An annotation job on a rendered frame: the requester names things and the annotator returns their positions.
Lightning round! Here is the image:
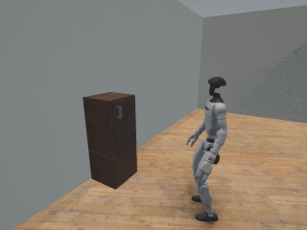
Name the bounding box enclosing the robot left shin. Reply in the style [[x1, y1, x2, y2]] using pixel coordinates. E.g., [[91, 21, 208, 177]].
[[196, 185, 213, 217]]

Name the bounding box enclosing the robot torso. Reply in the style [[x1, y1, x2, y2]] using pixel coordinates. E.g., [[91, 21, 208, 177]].
[[203, 100, 226, 151]]

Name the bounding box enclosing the robot left upper arm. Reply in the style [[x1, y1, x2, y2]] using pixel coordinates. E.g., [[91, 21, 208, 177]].
[[214, 103, 228, 137]]

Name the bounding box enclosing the handle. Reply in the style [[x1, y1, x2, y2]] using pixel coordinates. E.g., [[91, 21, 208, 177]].
[[116, 106, 123, 120]]

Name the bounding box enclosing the right robot hand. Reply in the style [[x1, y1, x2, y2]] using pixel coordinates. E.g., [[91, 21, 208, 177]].
[[186, 132, 199, 147]]

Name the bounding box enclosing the robot left forearm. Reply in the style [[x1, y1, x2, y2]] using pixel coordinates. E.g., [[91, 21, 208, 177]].
[[205, 130, 226, 164]]

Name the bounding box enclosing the left robot hand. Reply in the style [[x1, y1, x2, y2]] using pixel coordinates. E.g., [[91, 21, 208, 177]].
[[194, 160, 213, 184]]

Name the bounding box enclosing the cupboard door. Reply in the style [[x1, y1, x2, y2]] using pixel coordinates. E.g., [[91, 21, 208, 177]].
[[111, 97, 136, 156]]

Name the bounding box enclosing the robot right forearm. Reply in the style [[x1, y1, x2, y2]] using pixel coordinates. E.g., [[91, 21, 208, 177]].
[[195, 119, 205, 136]]

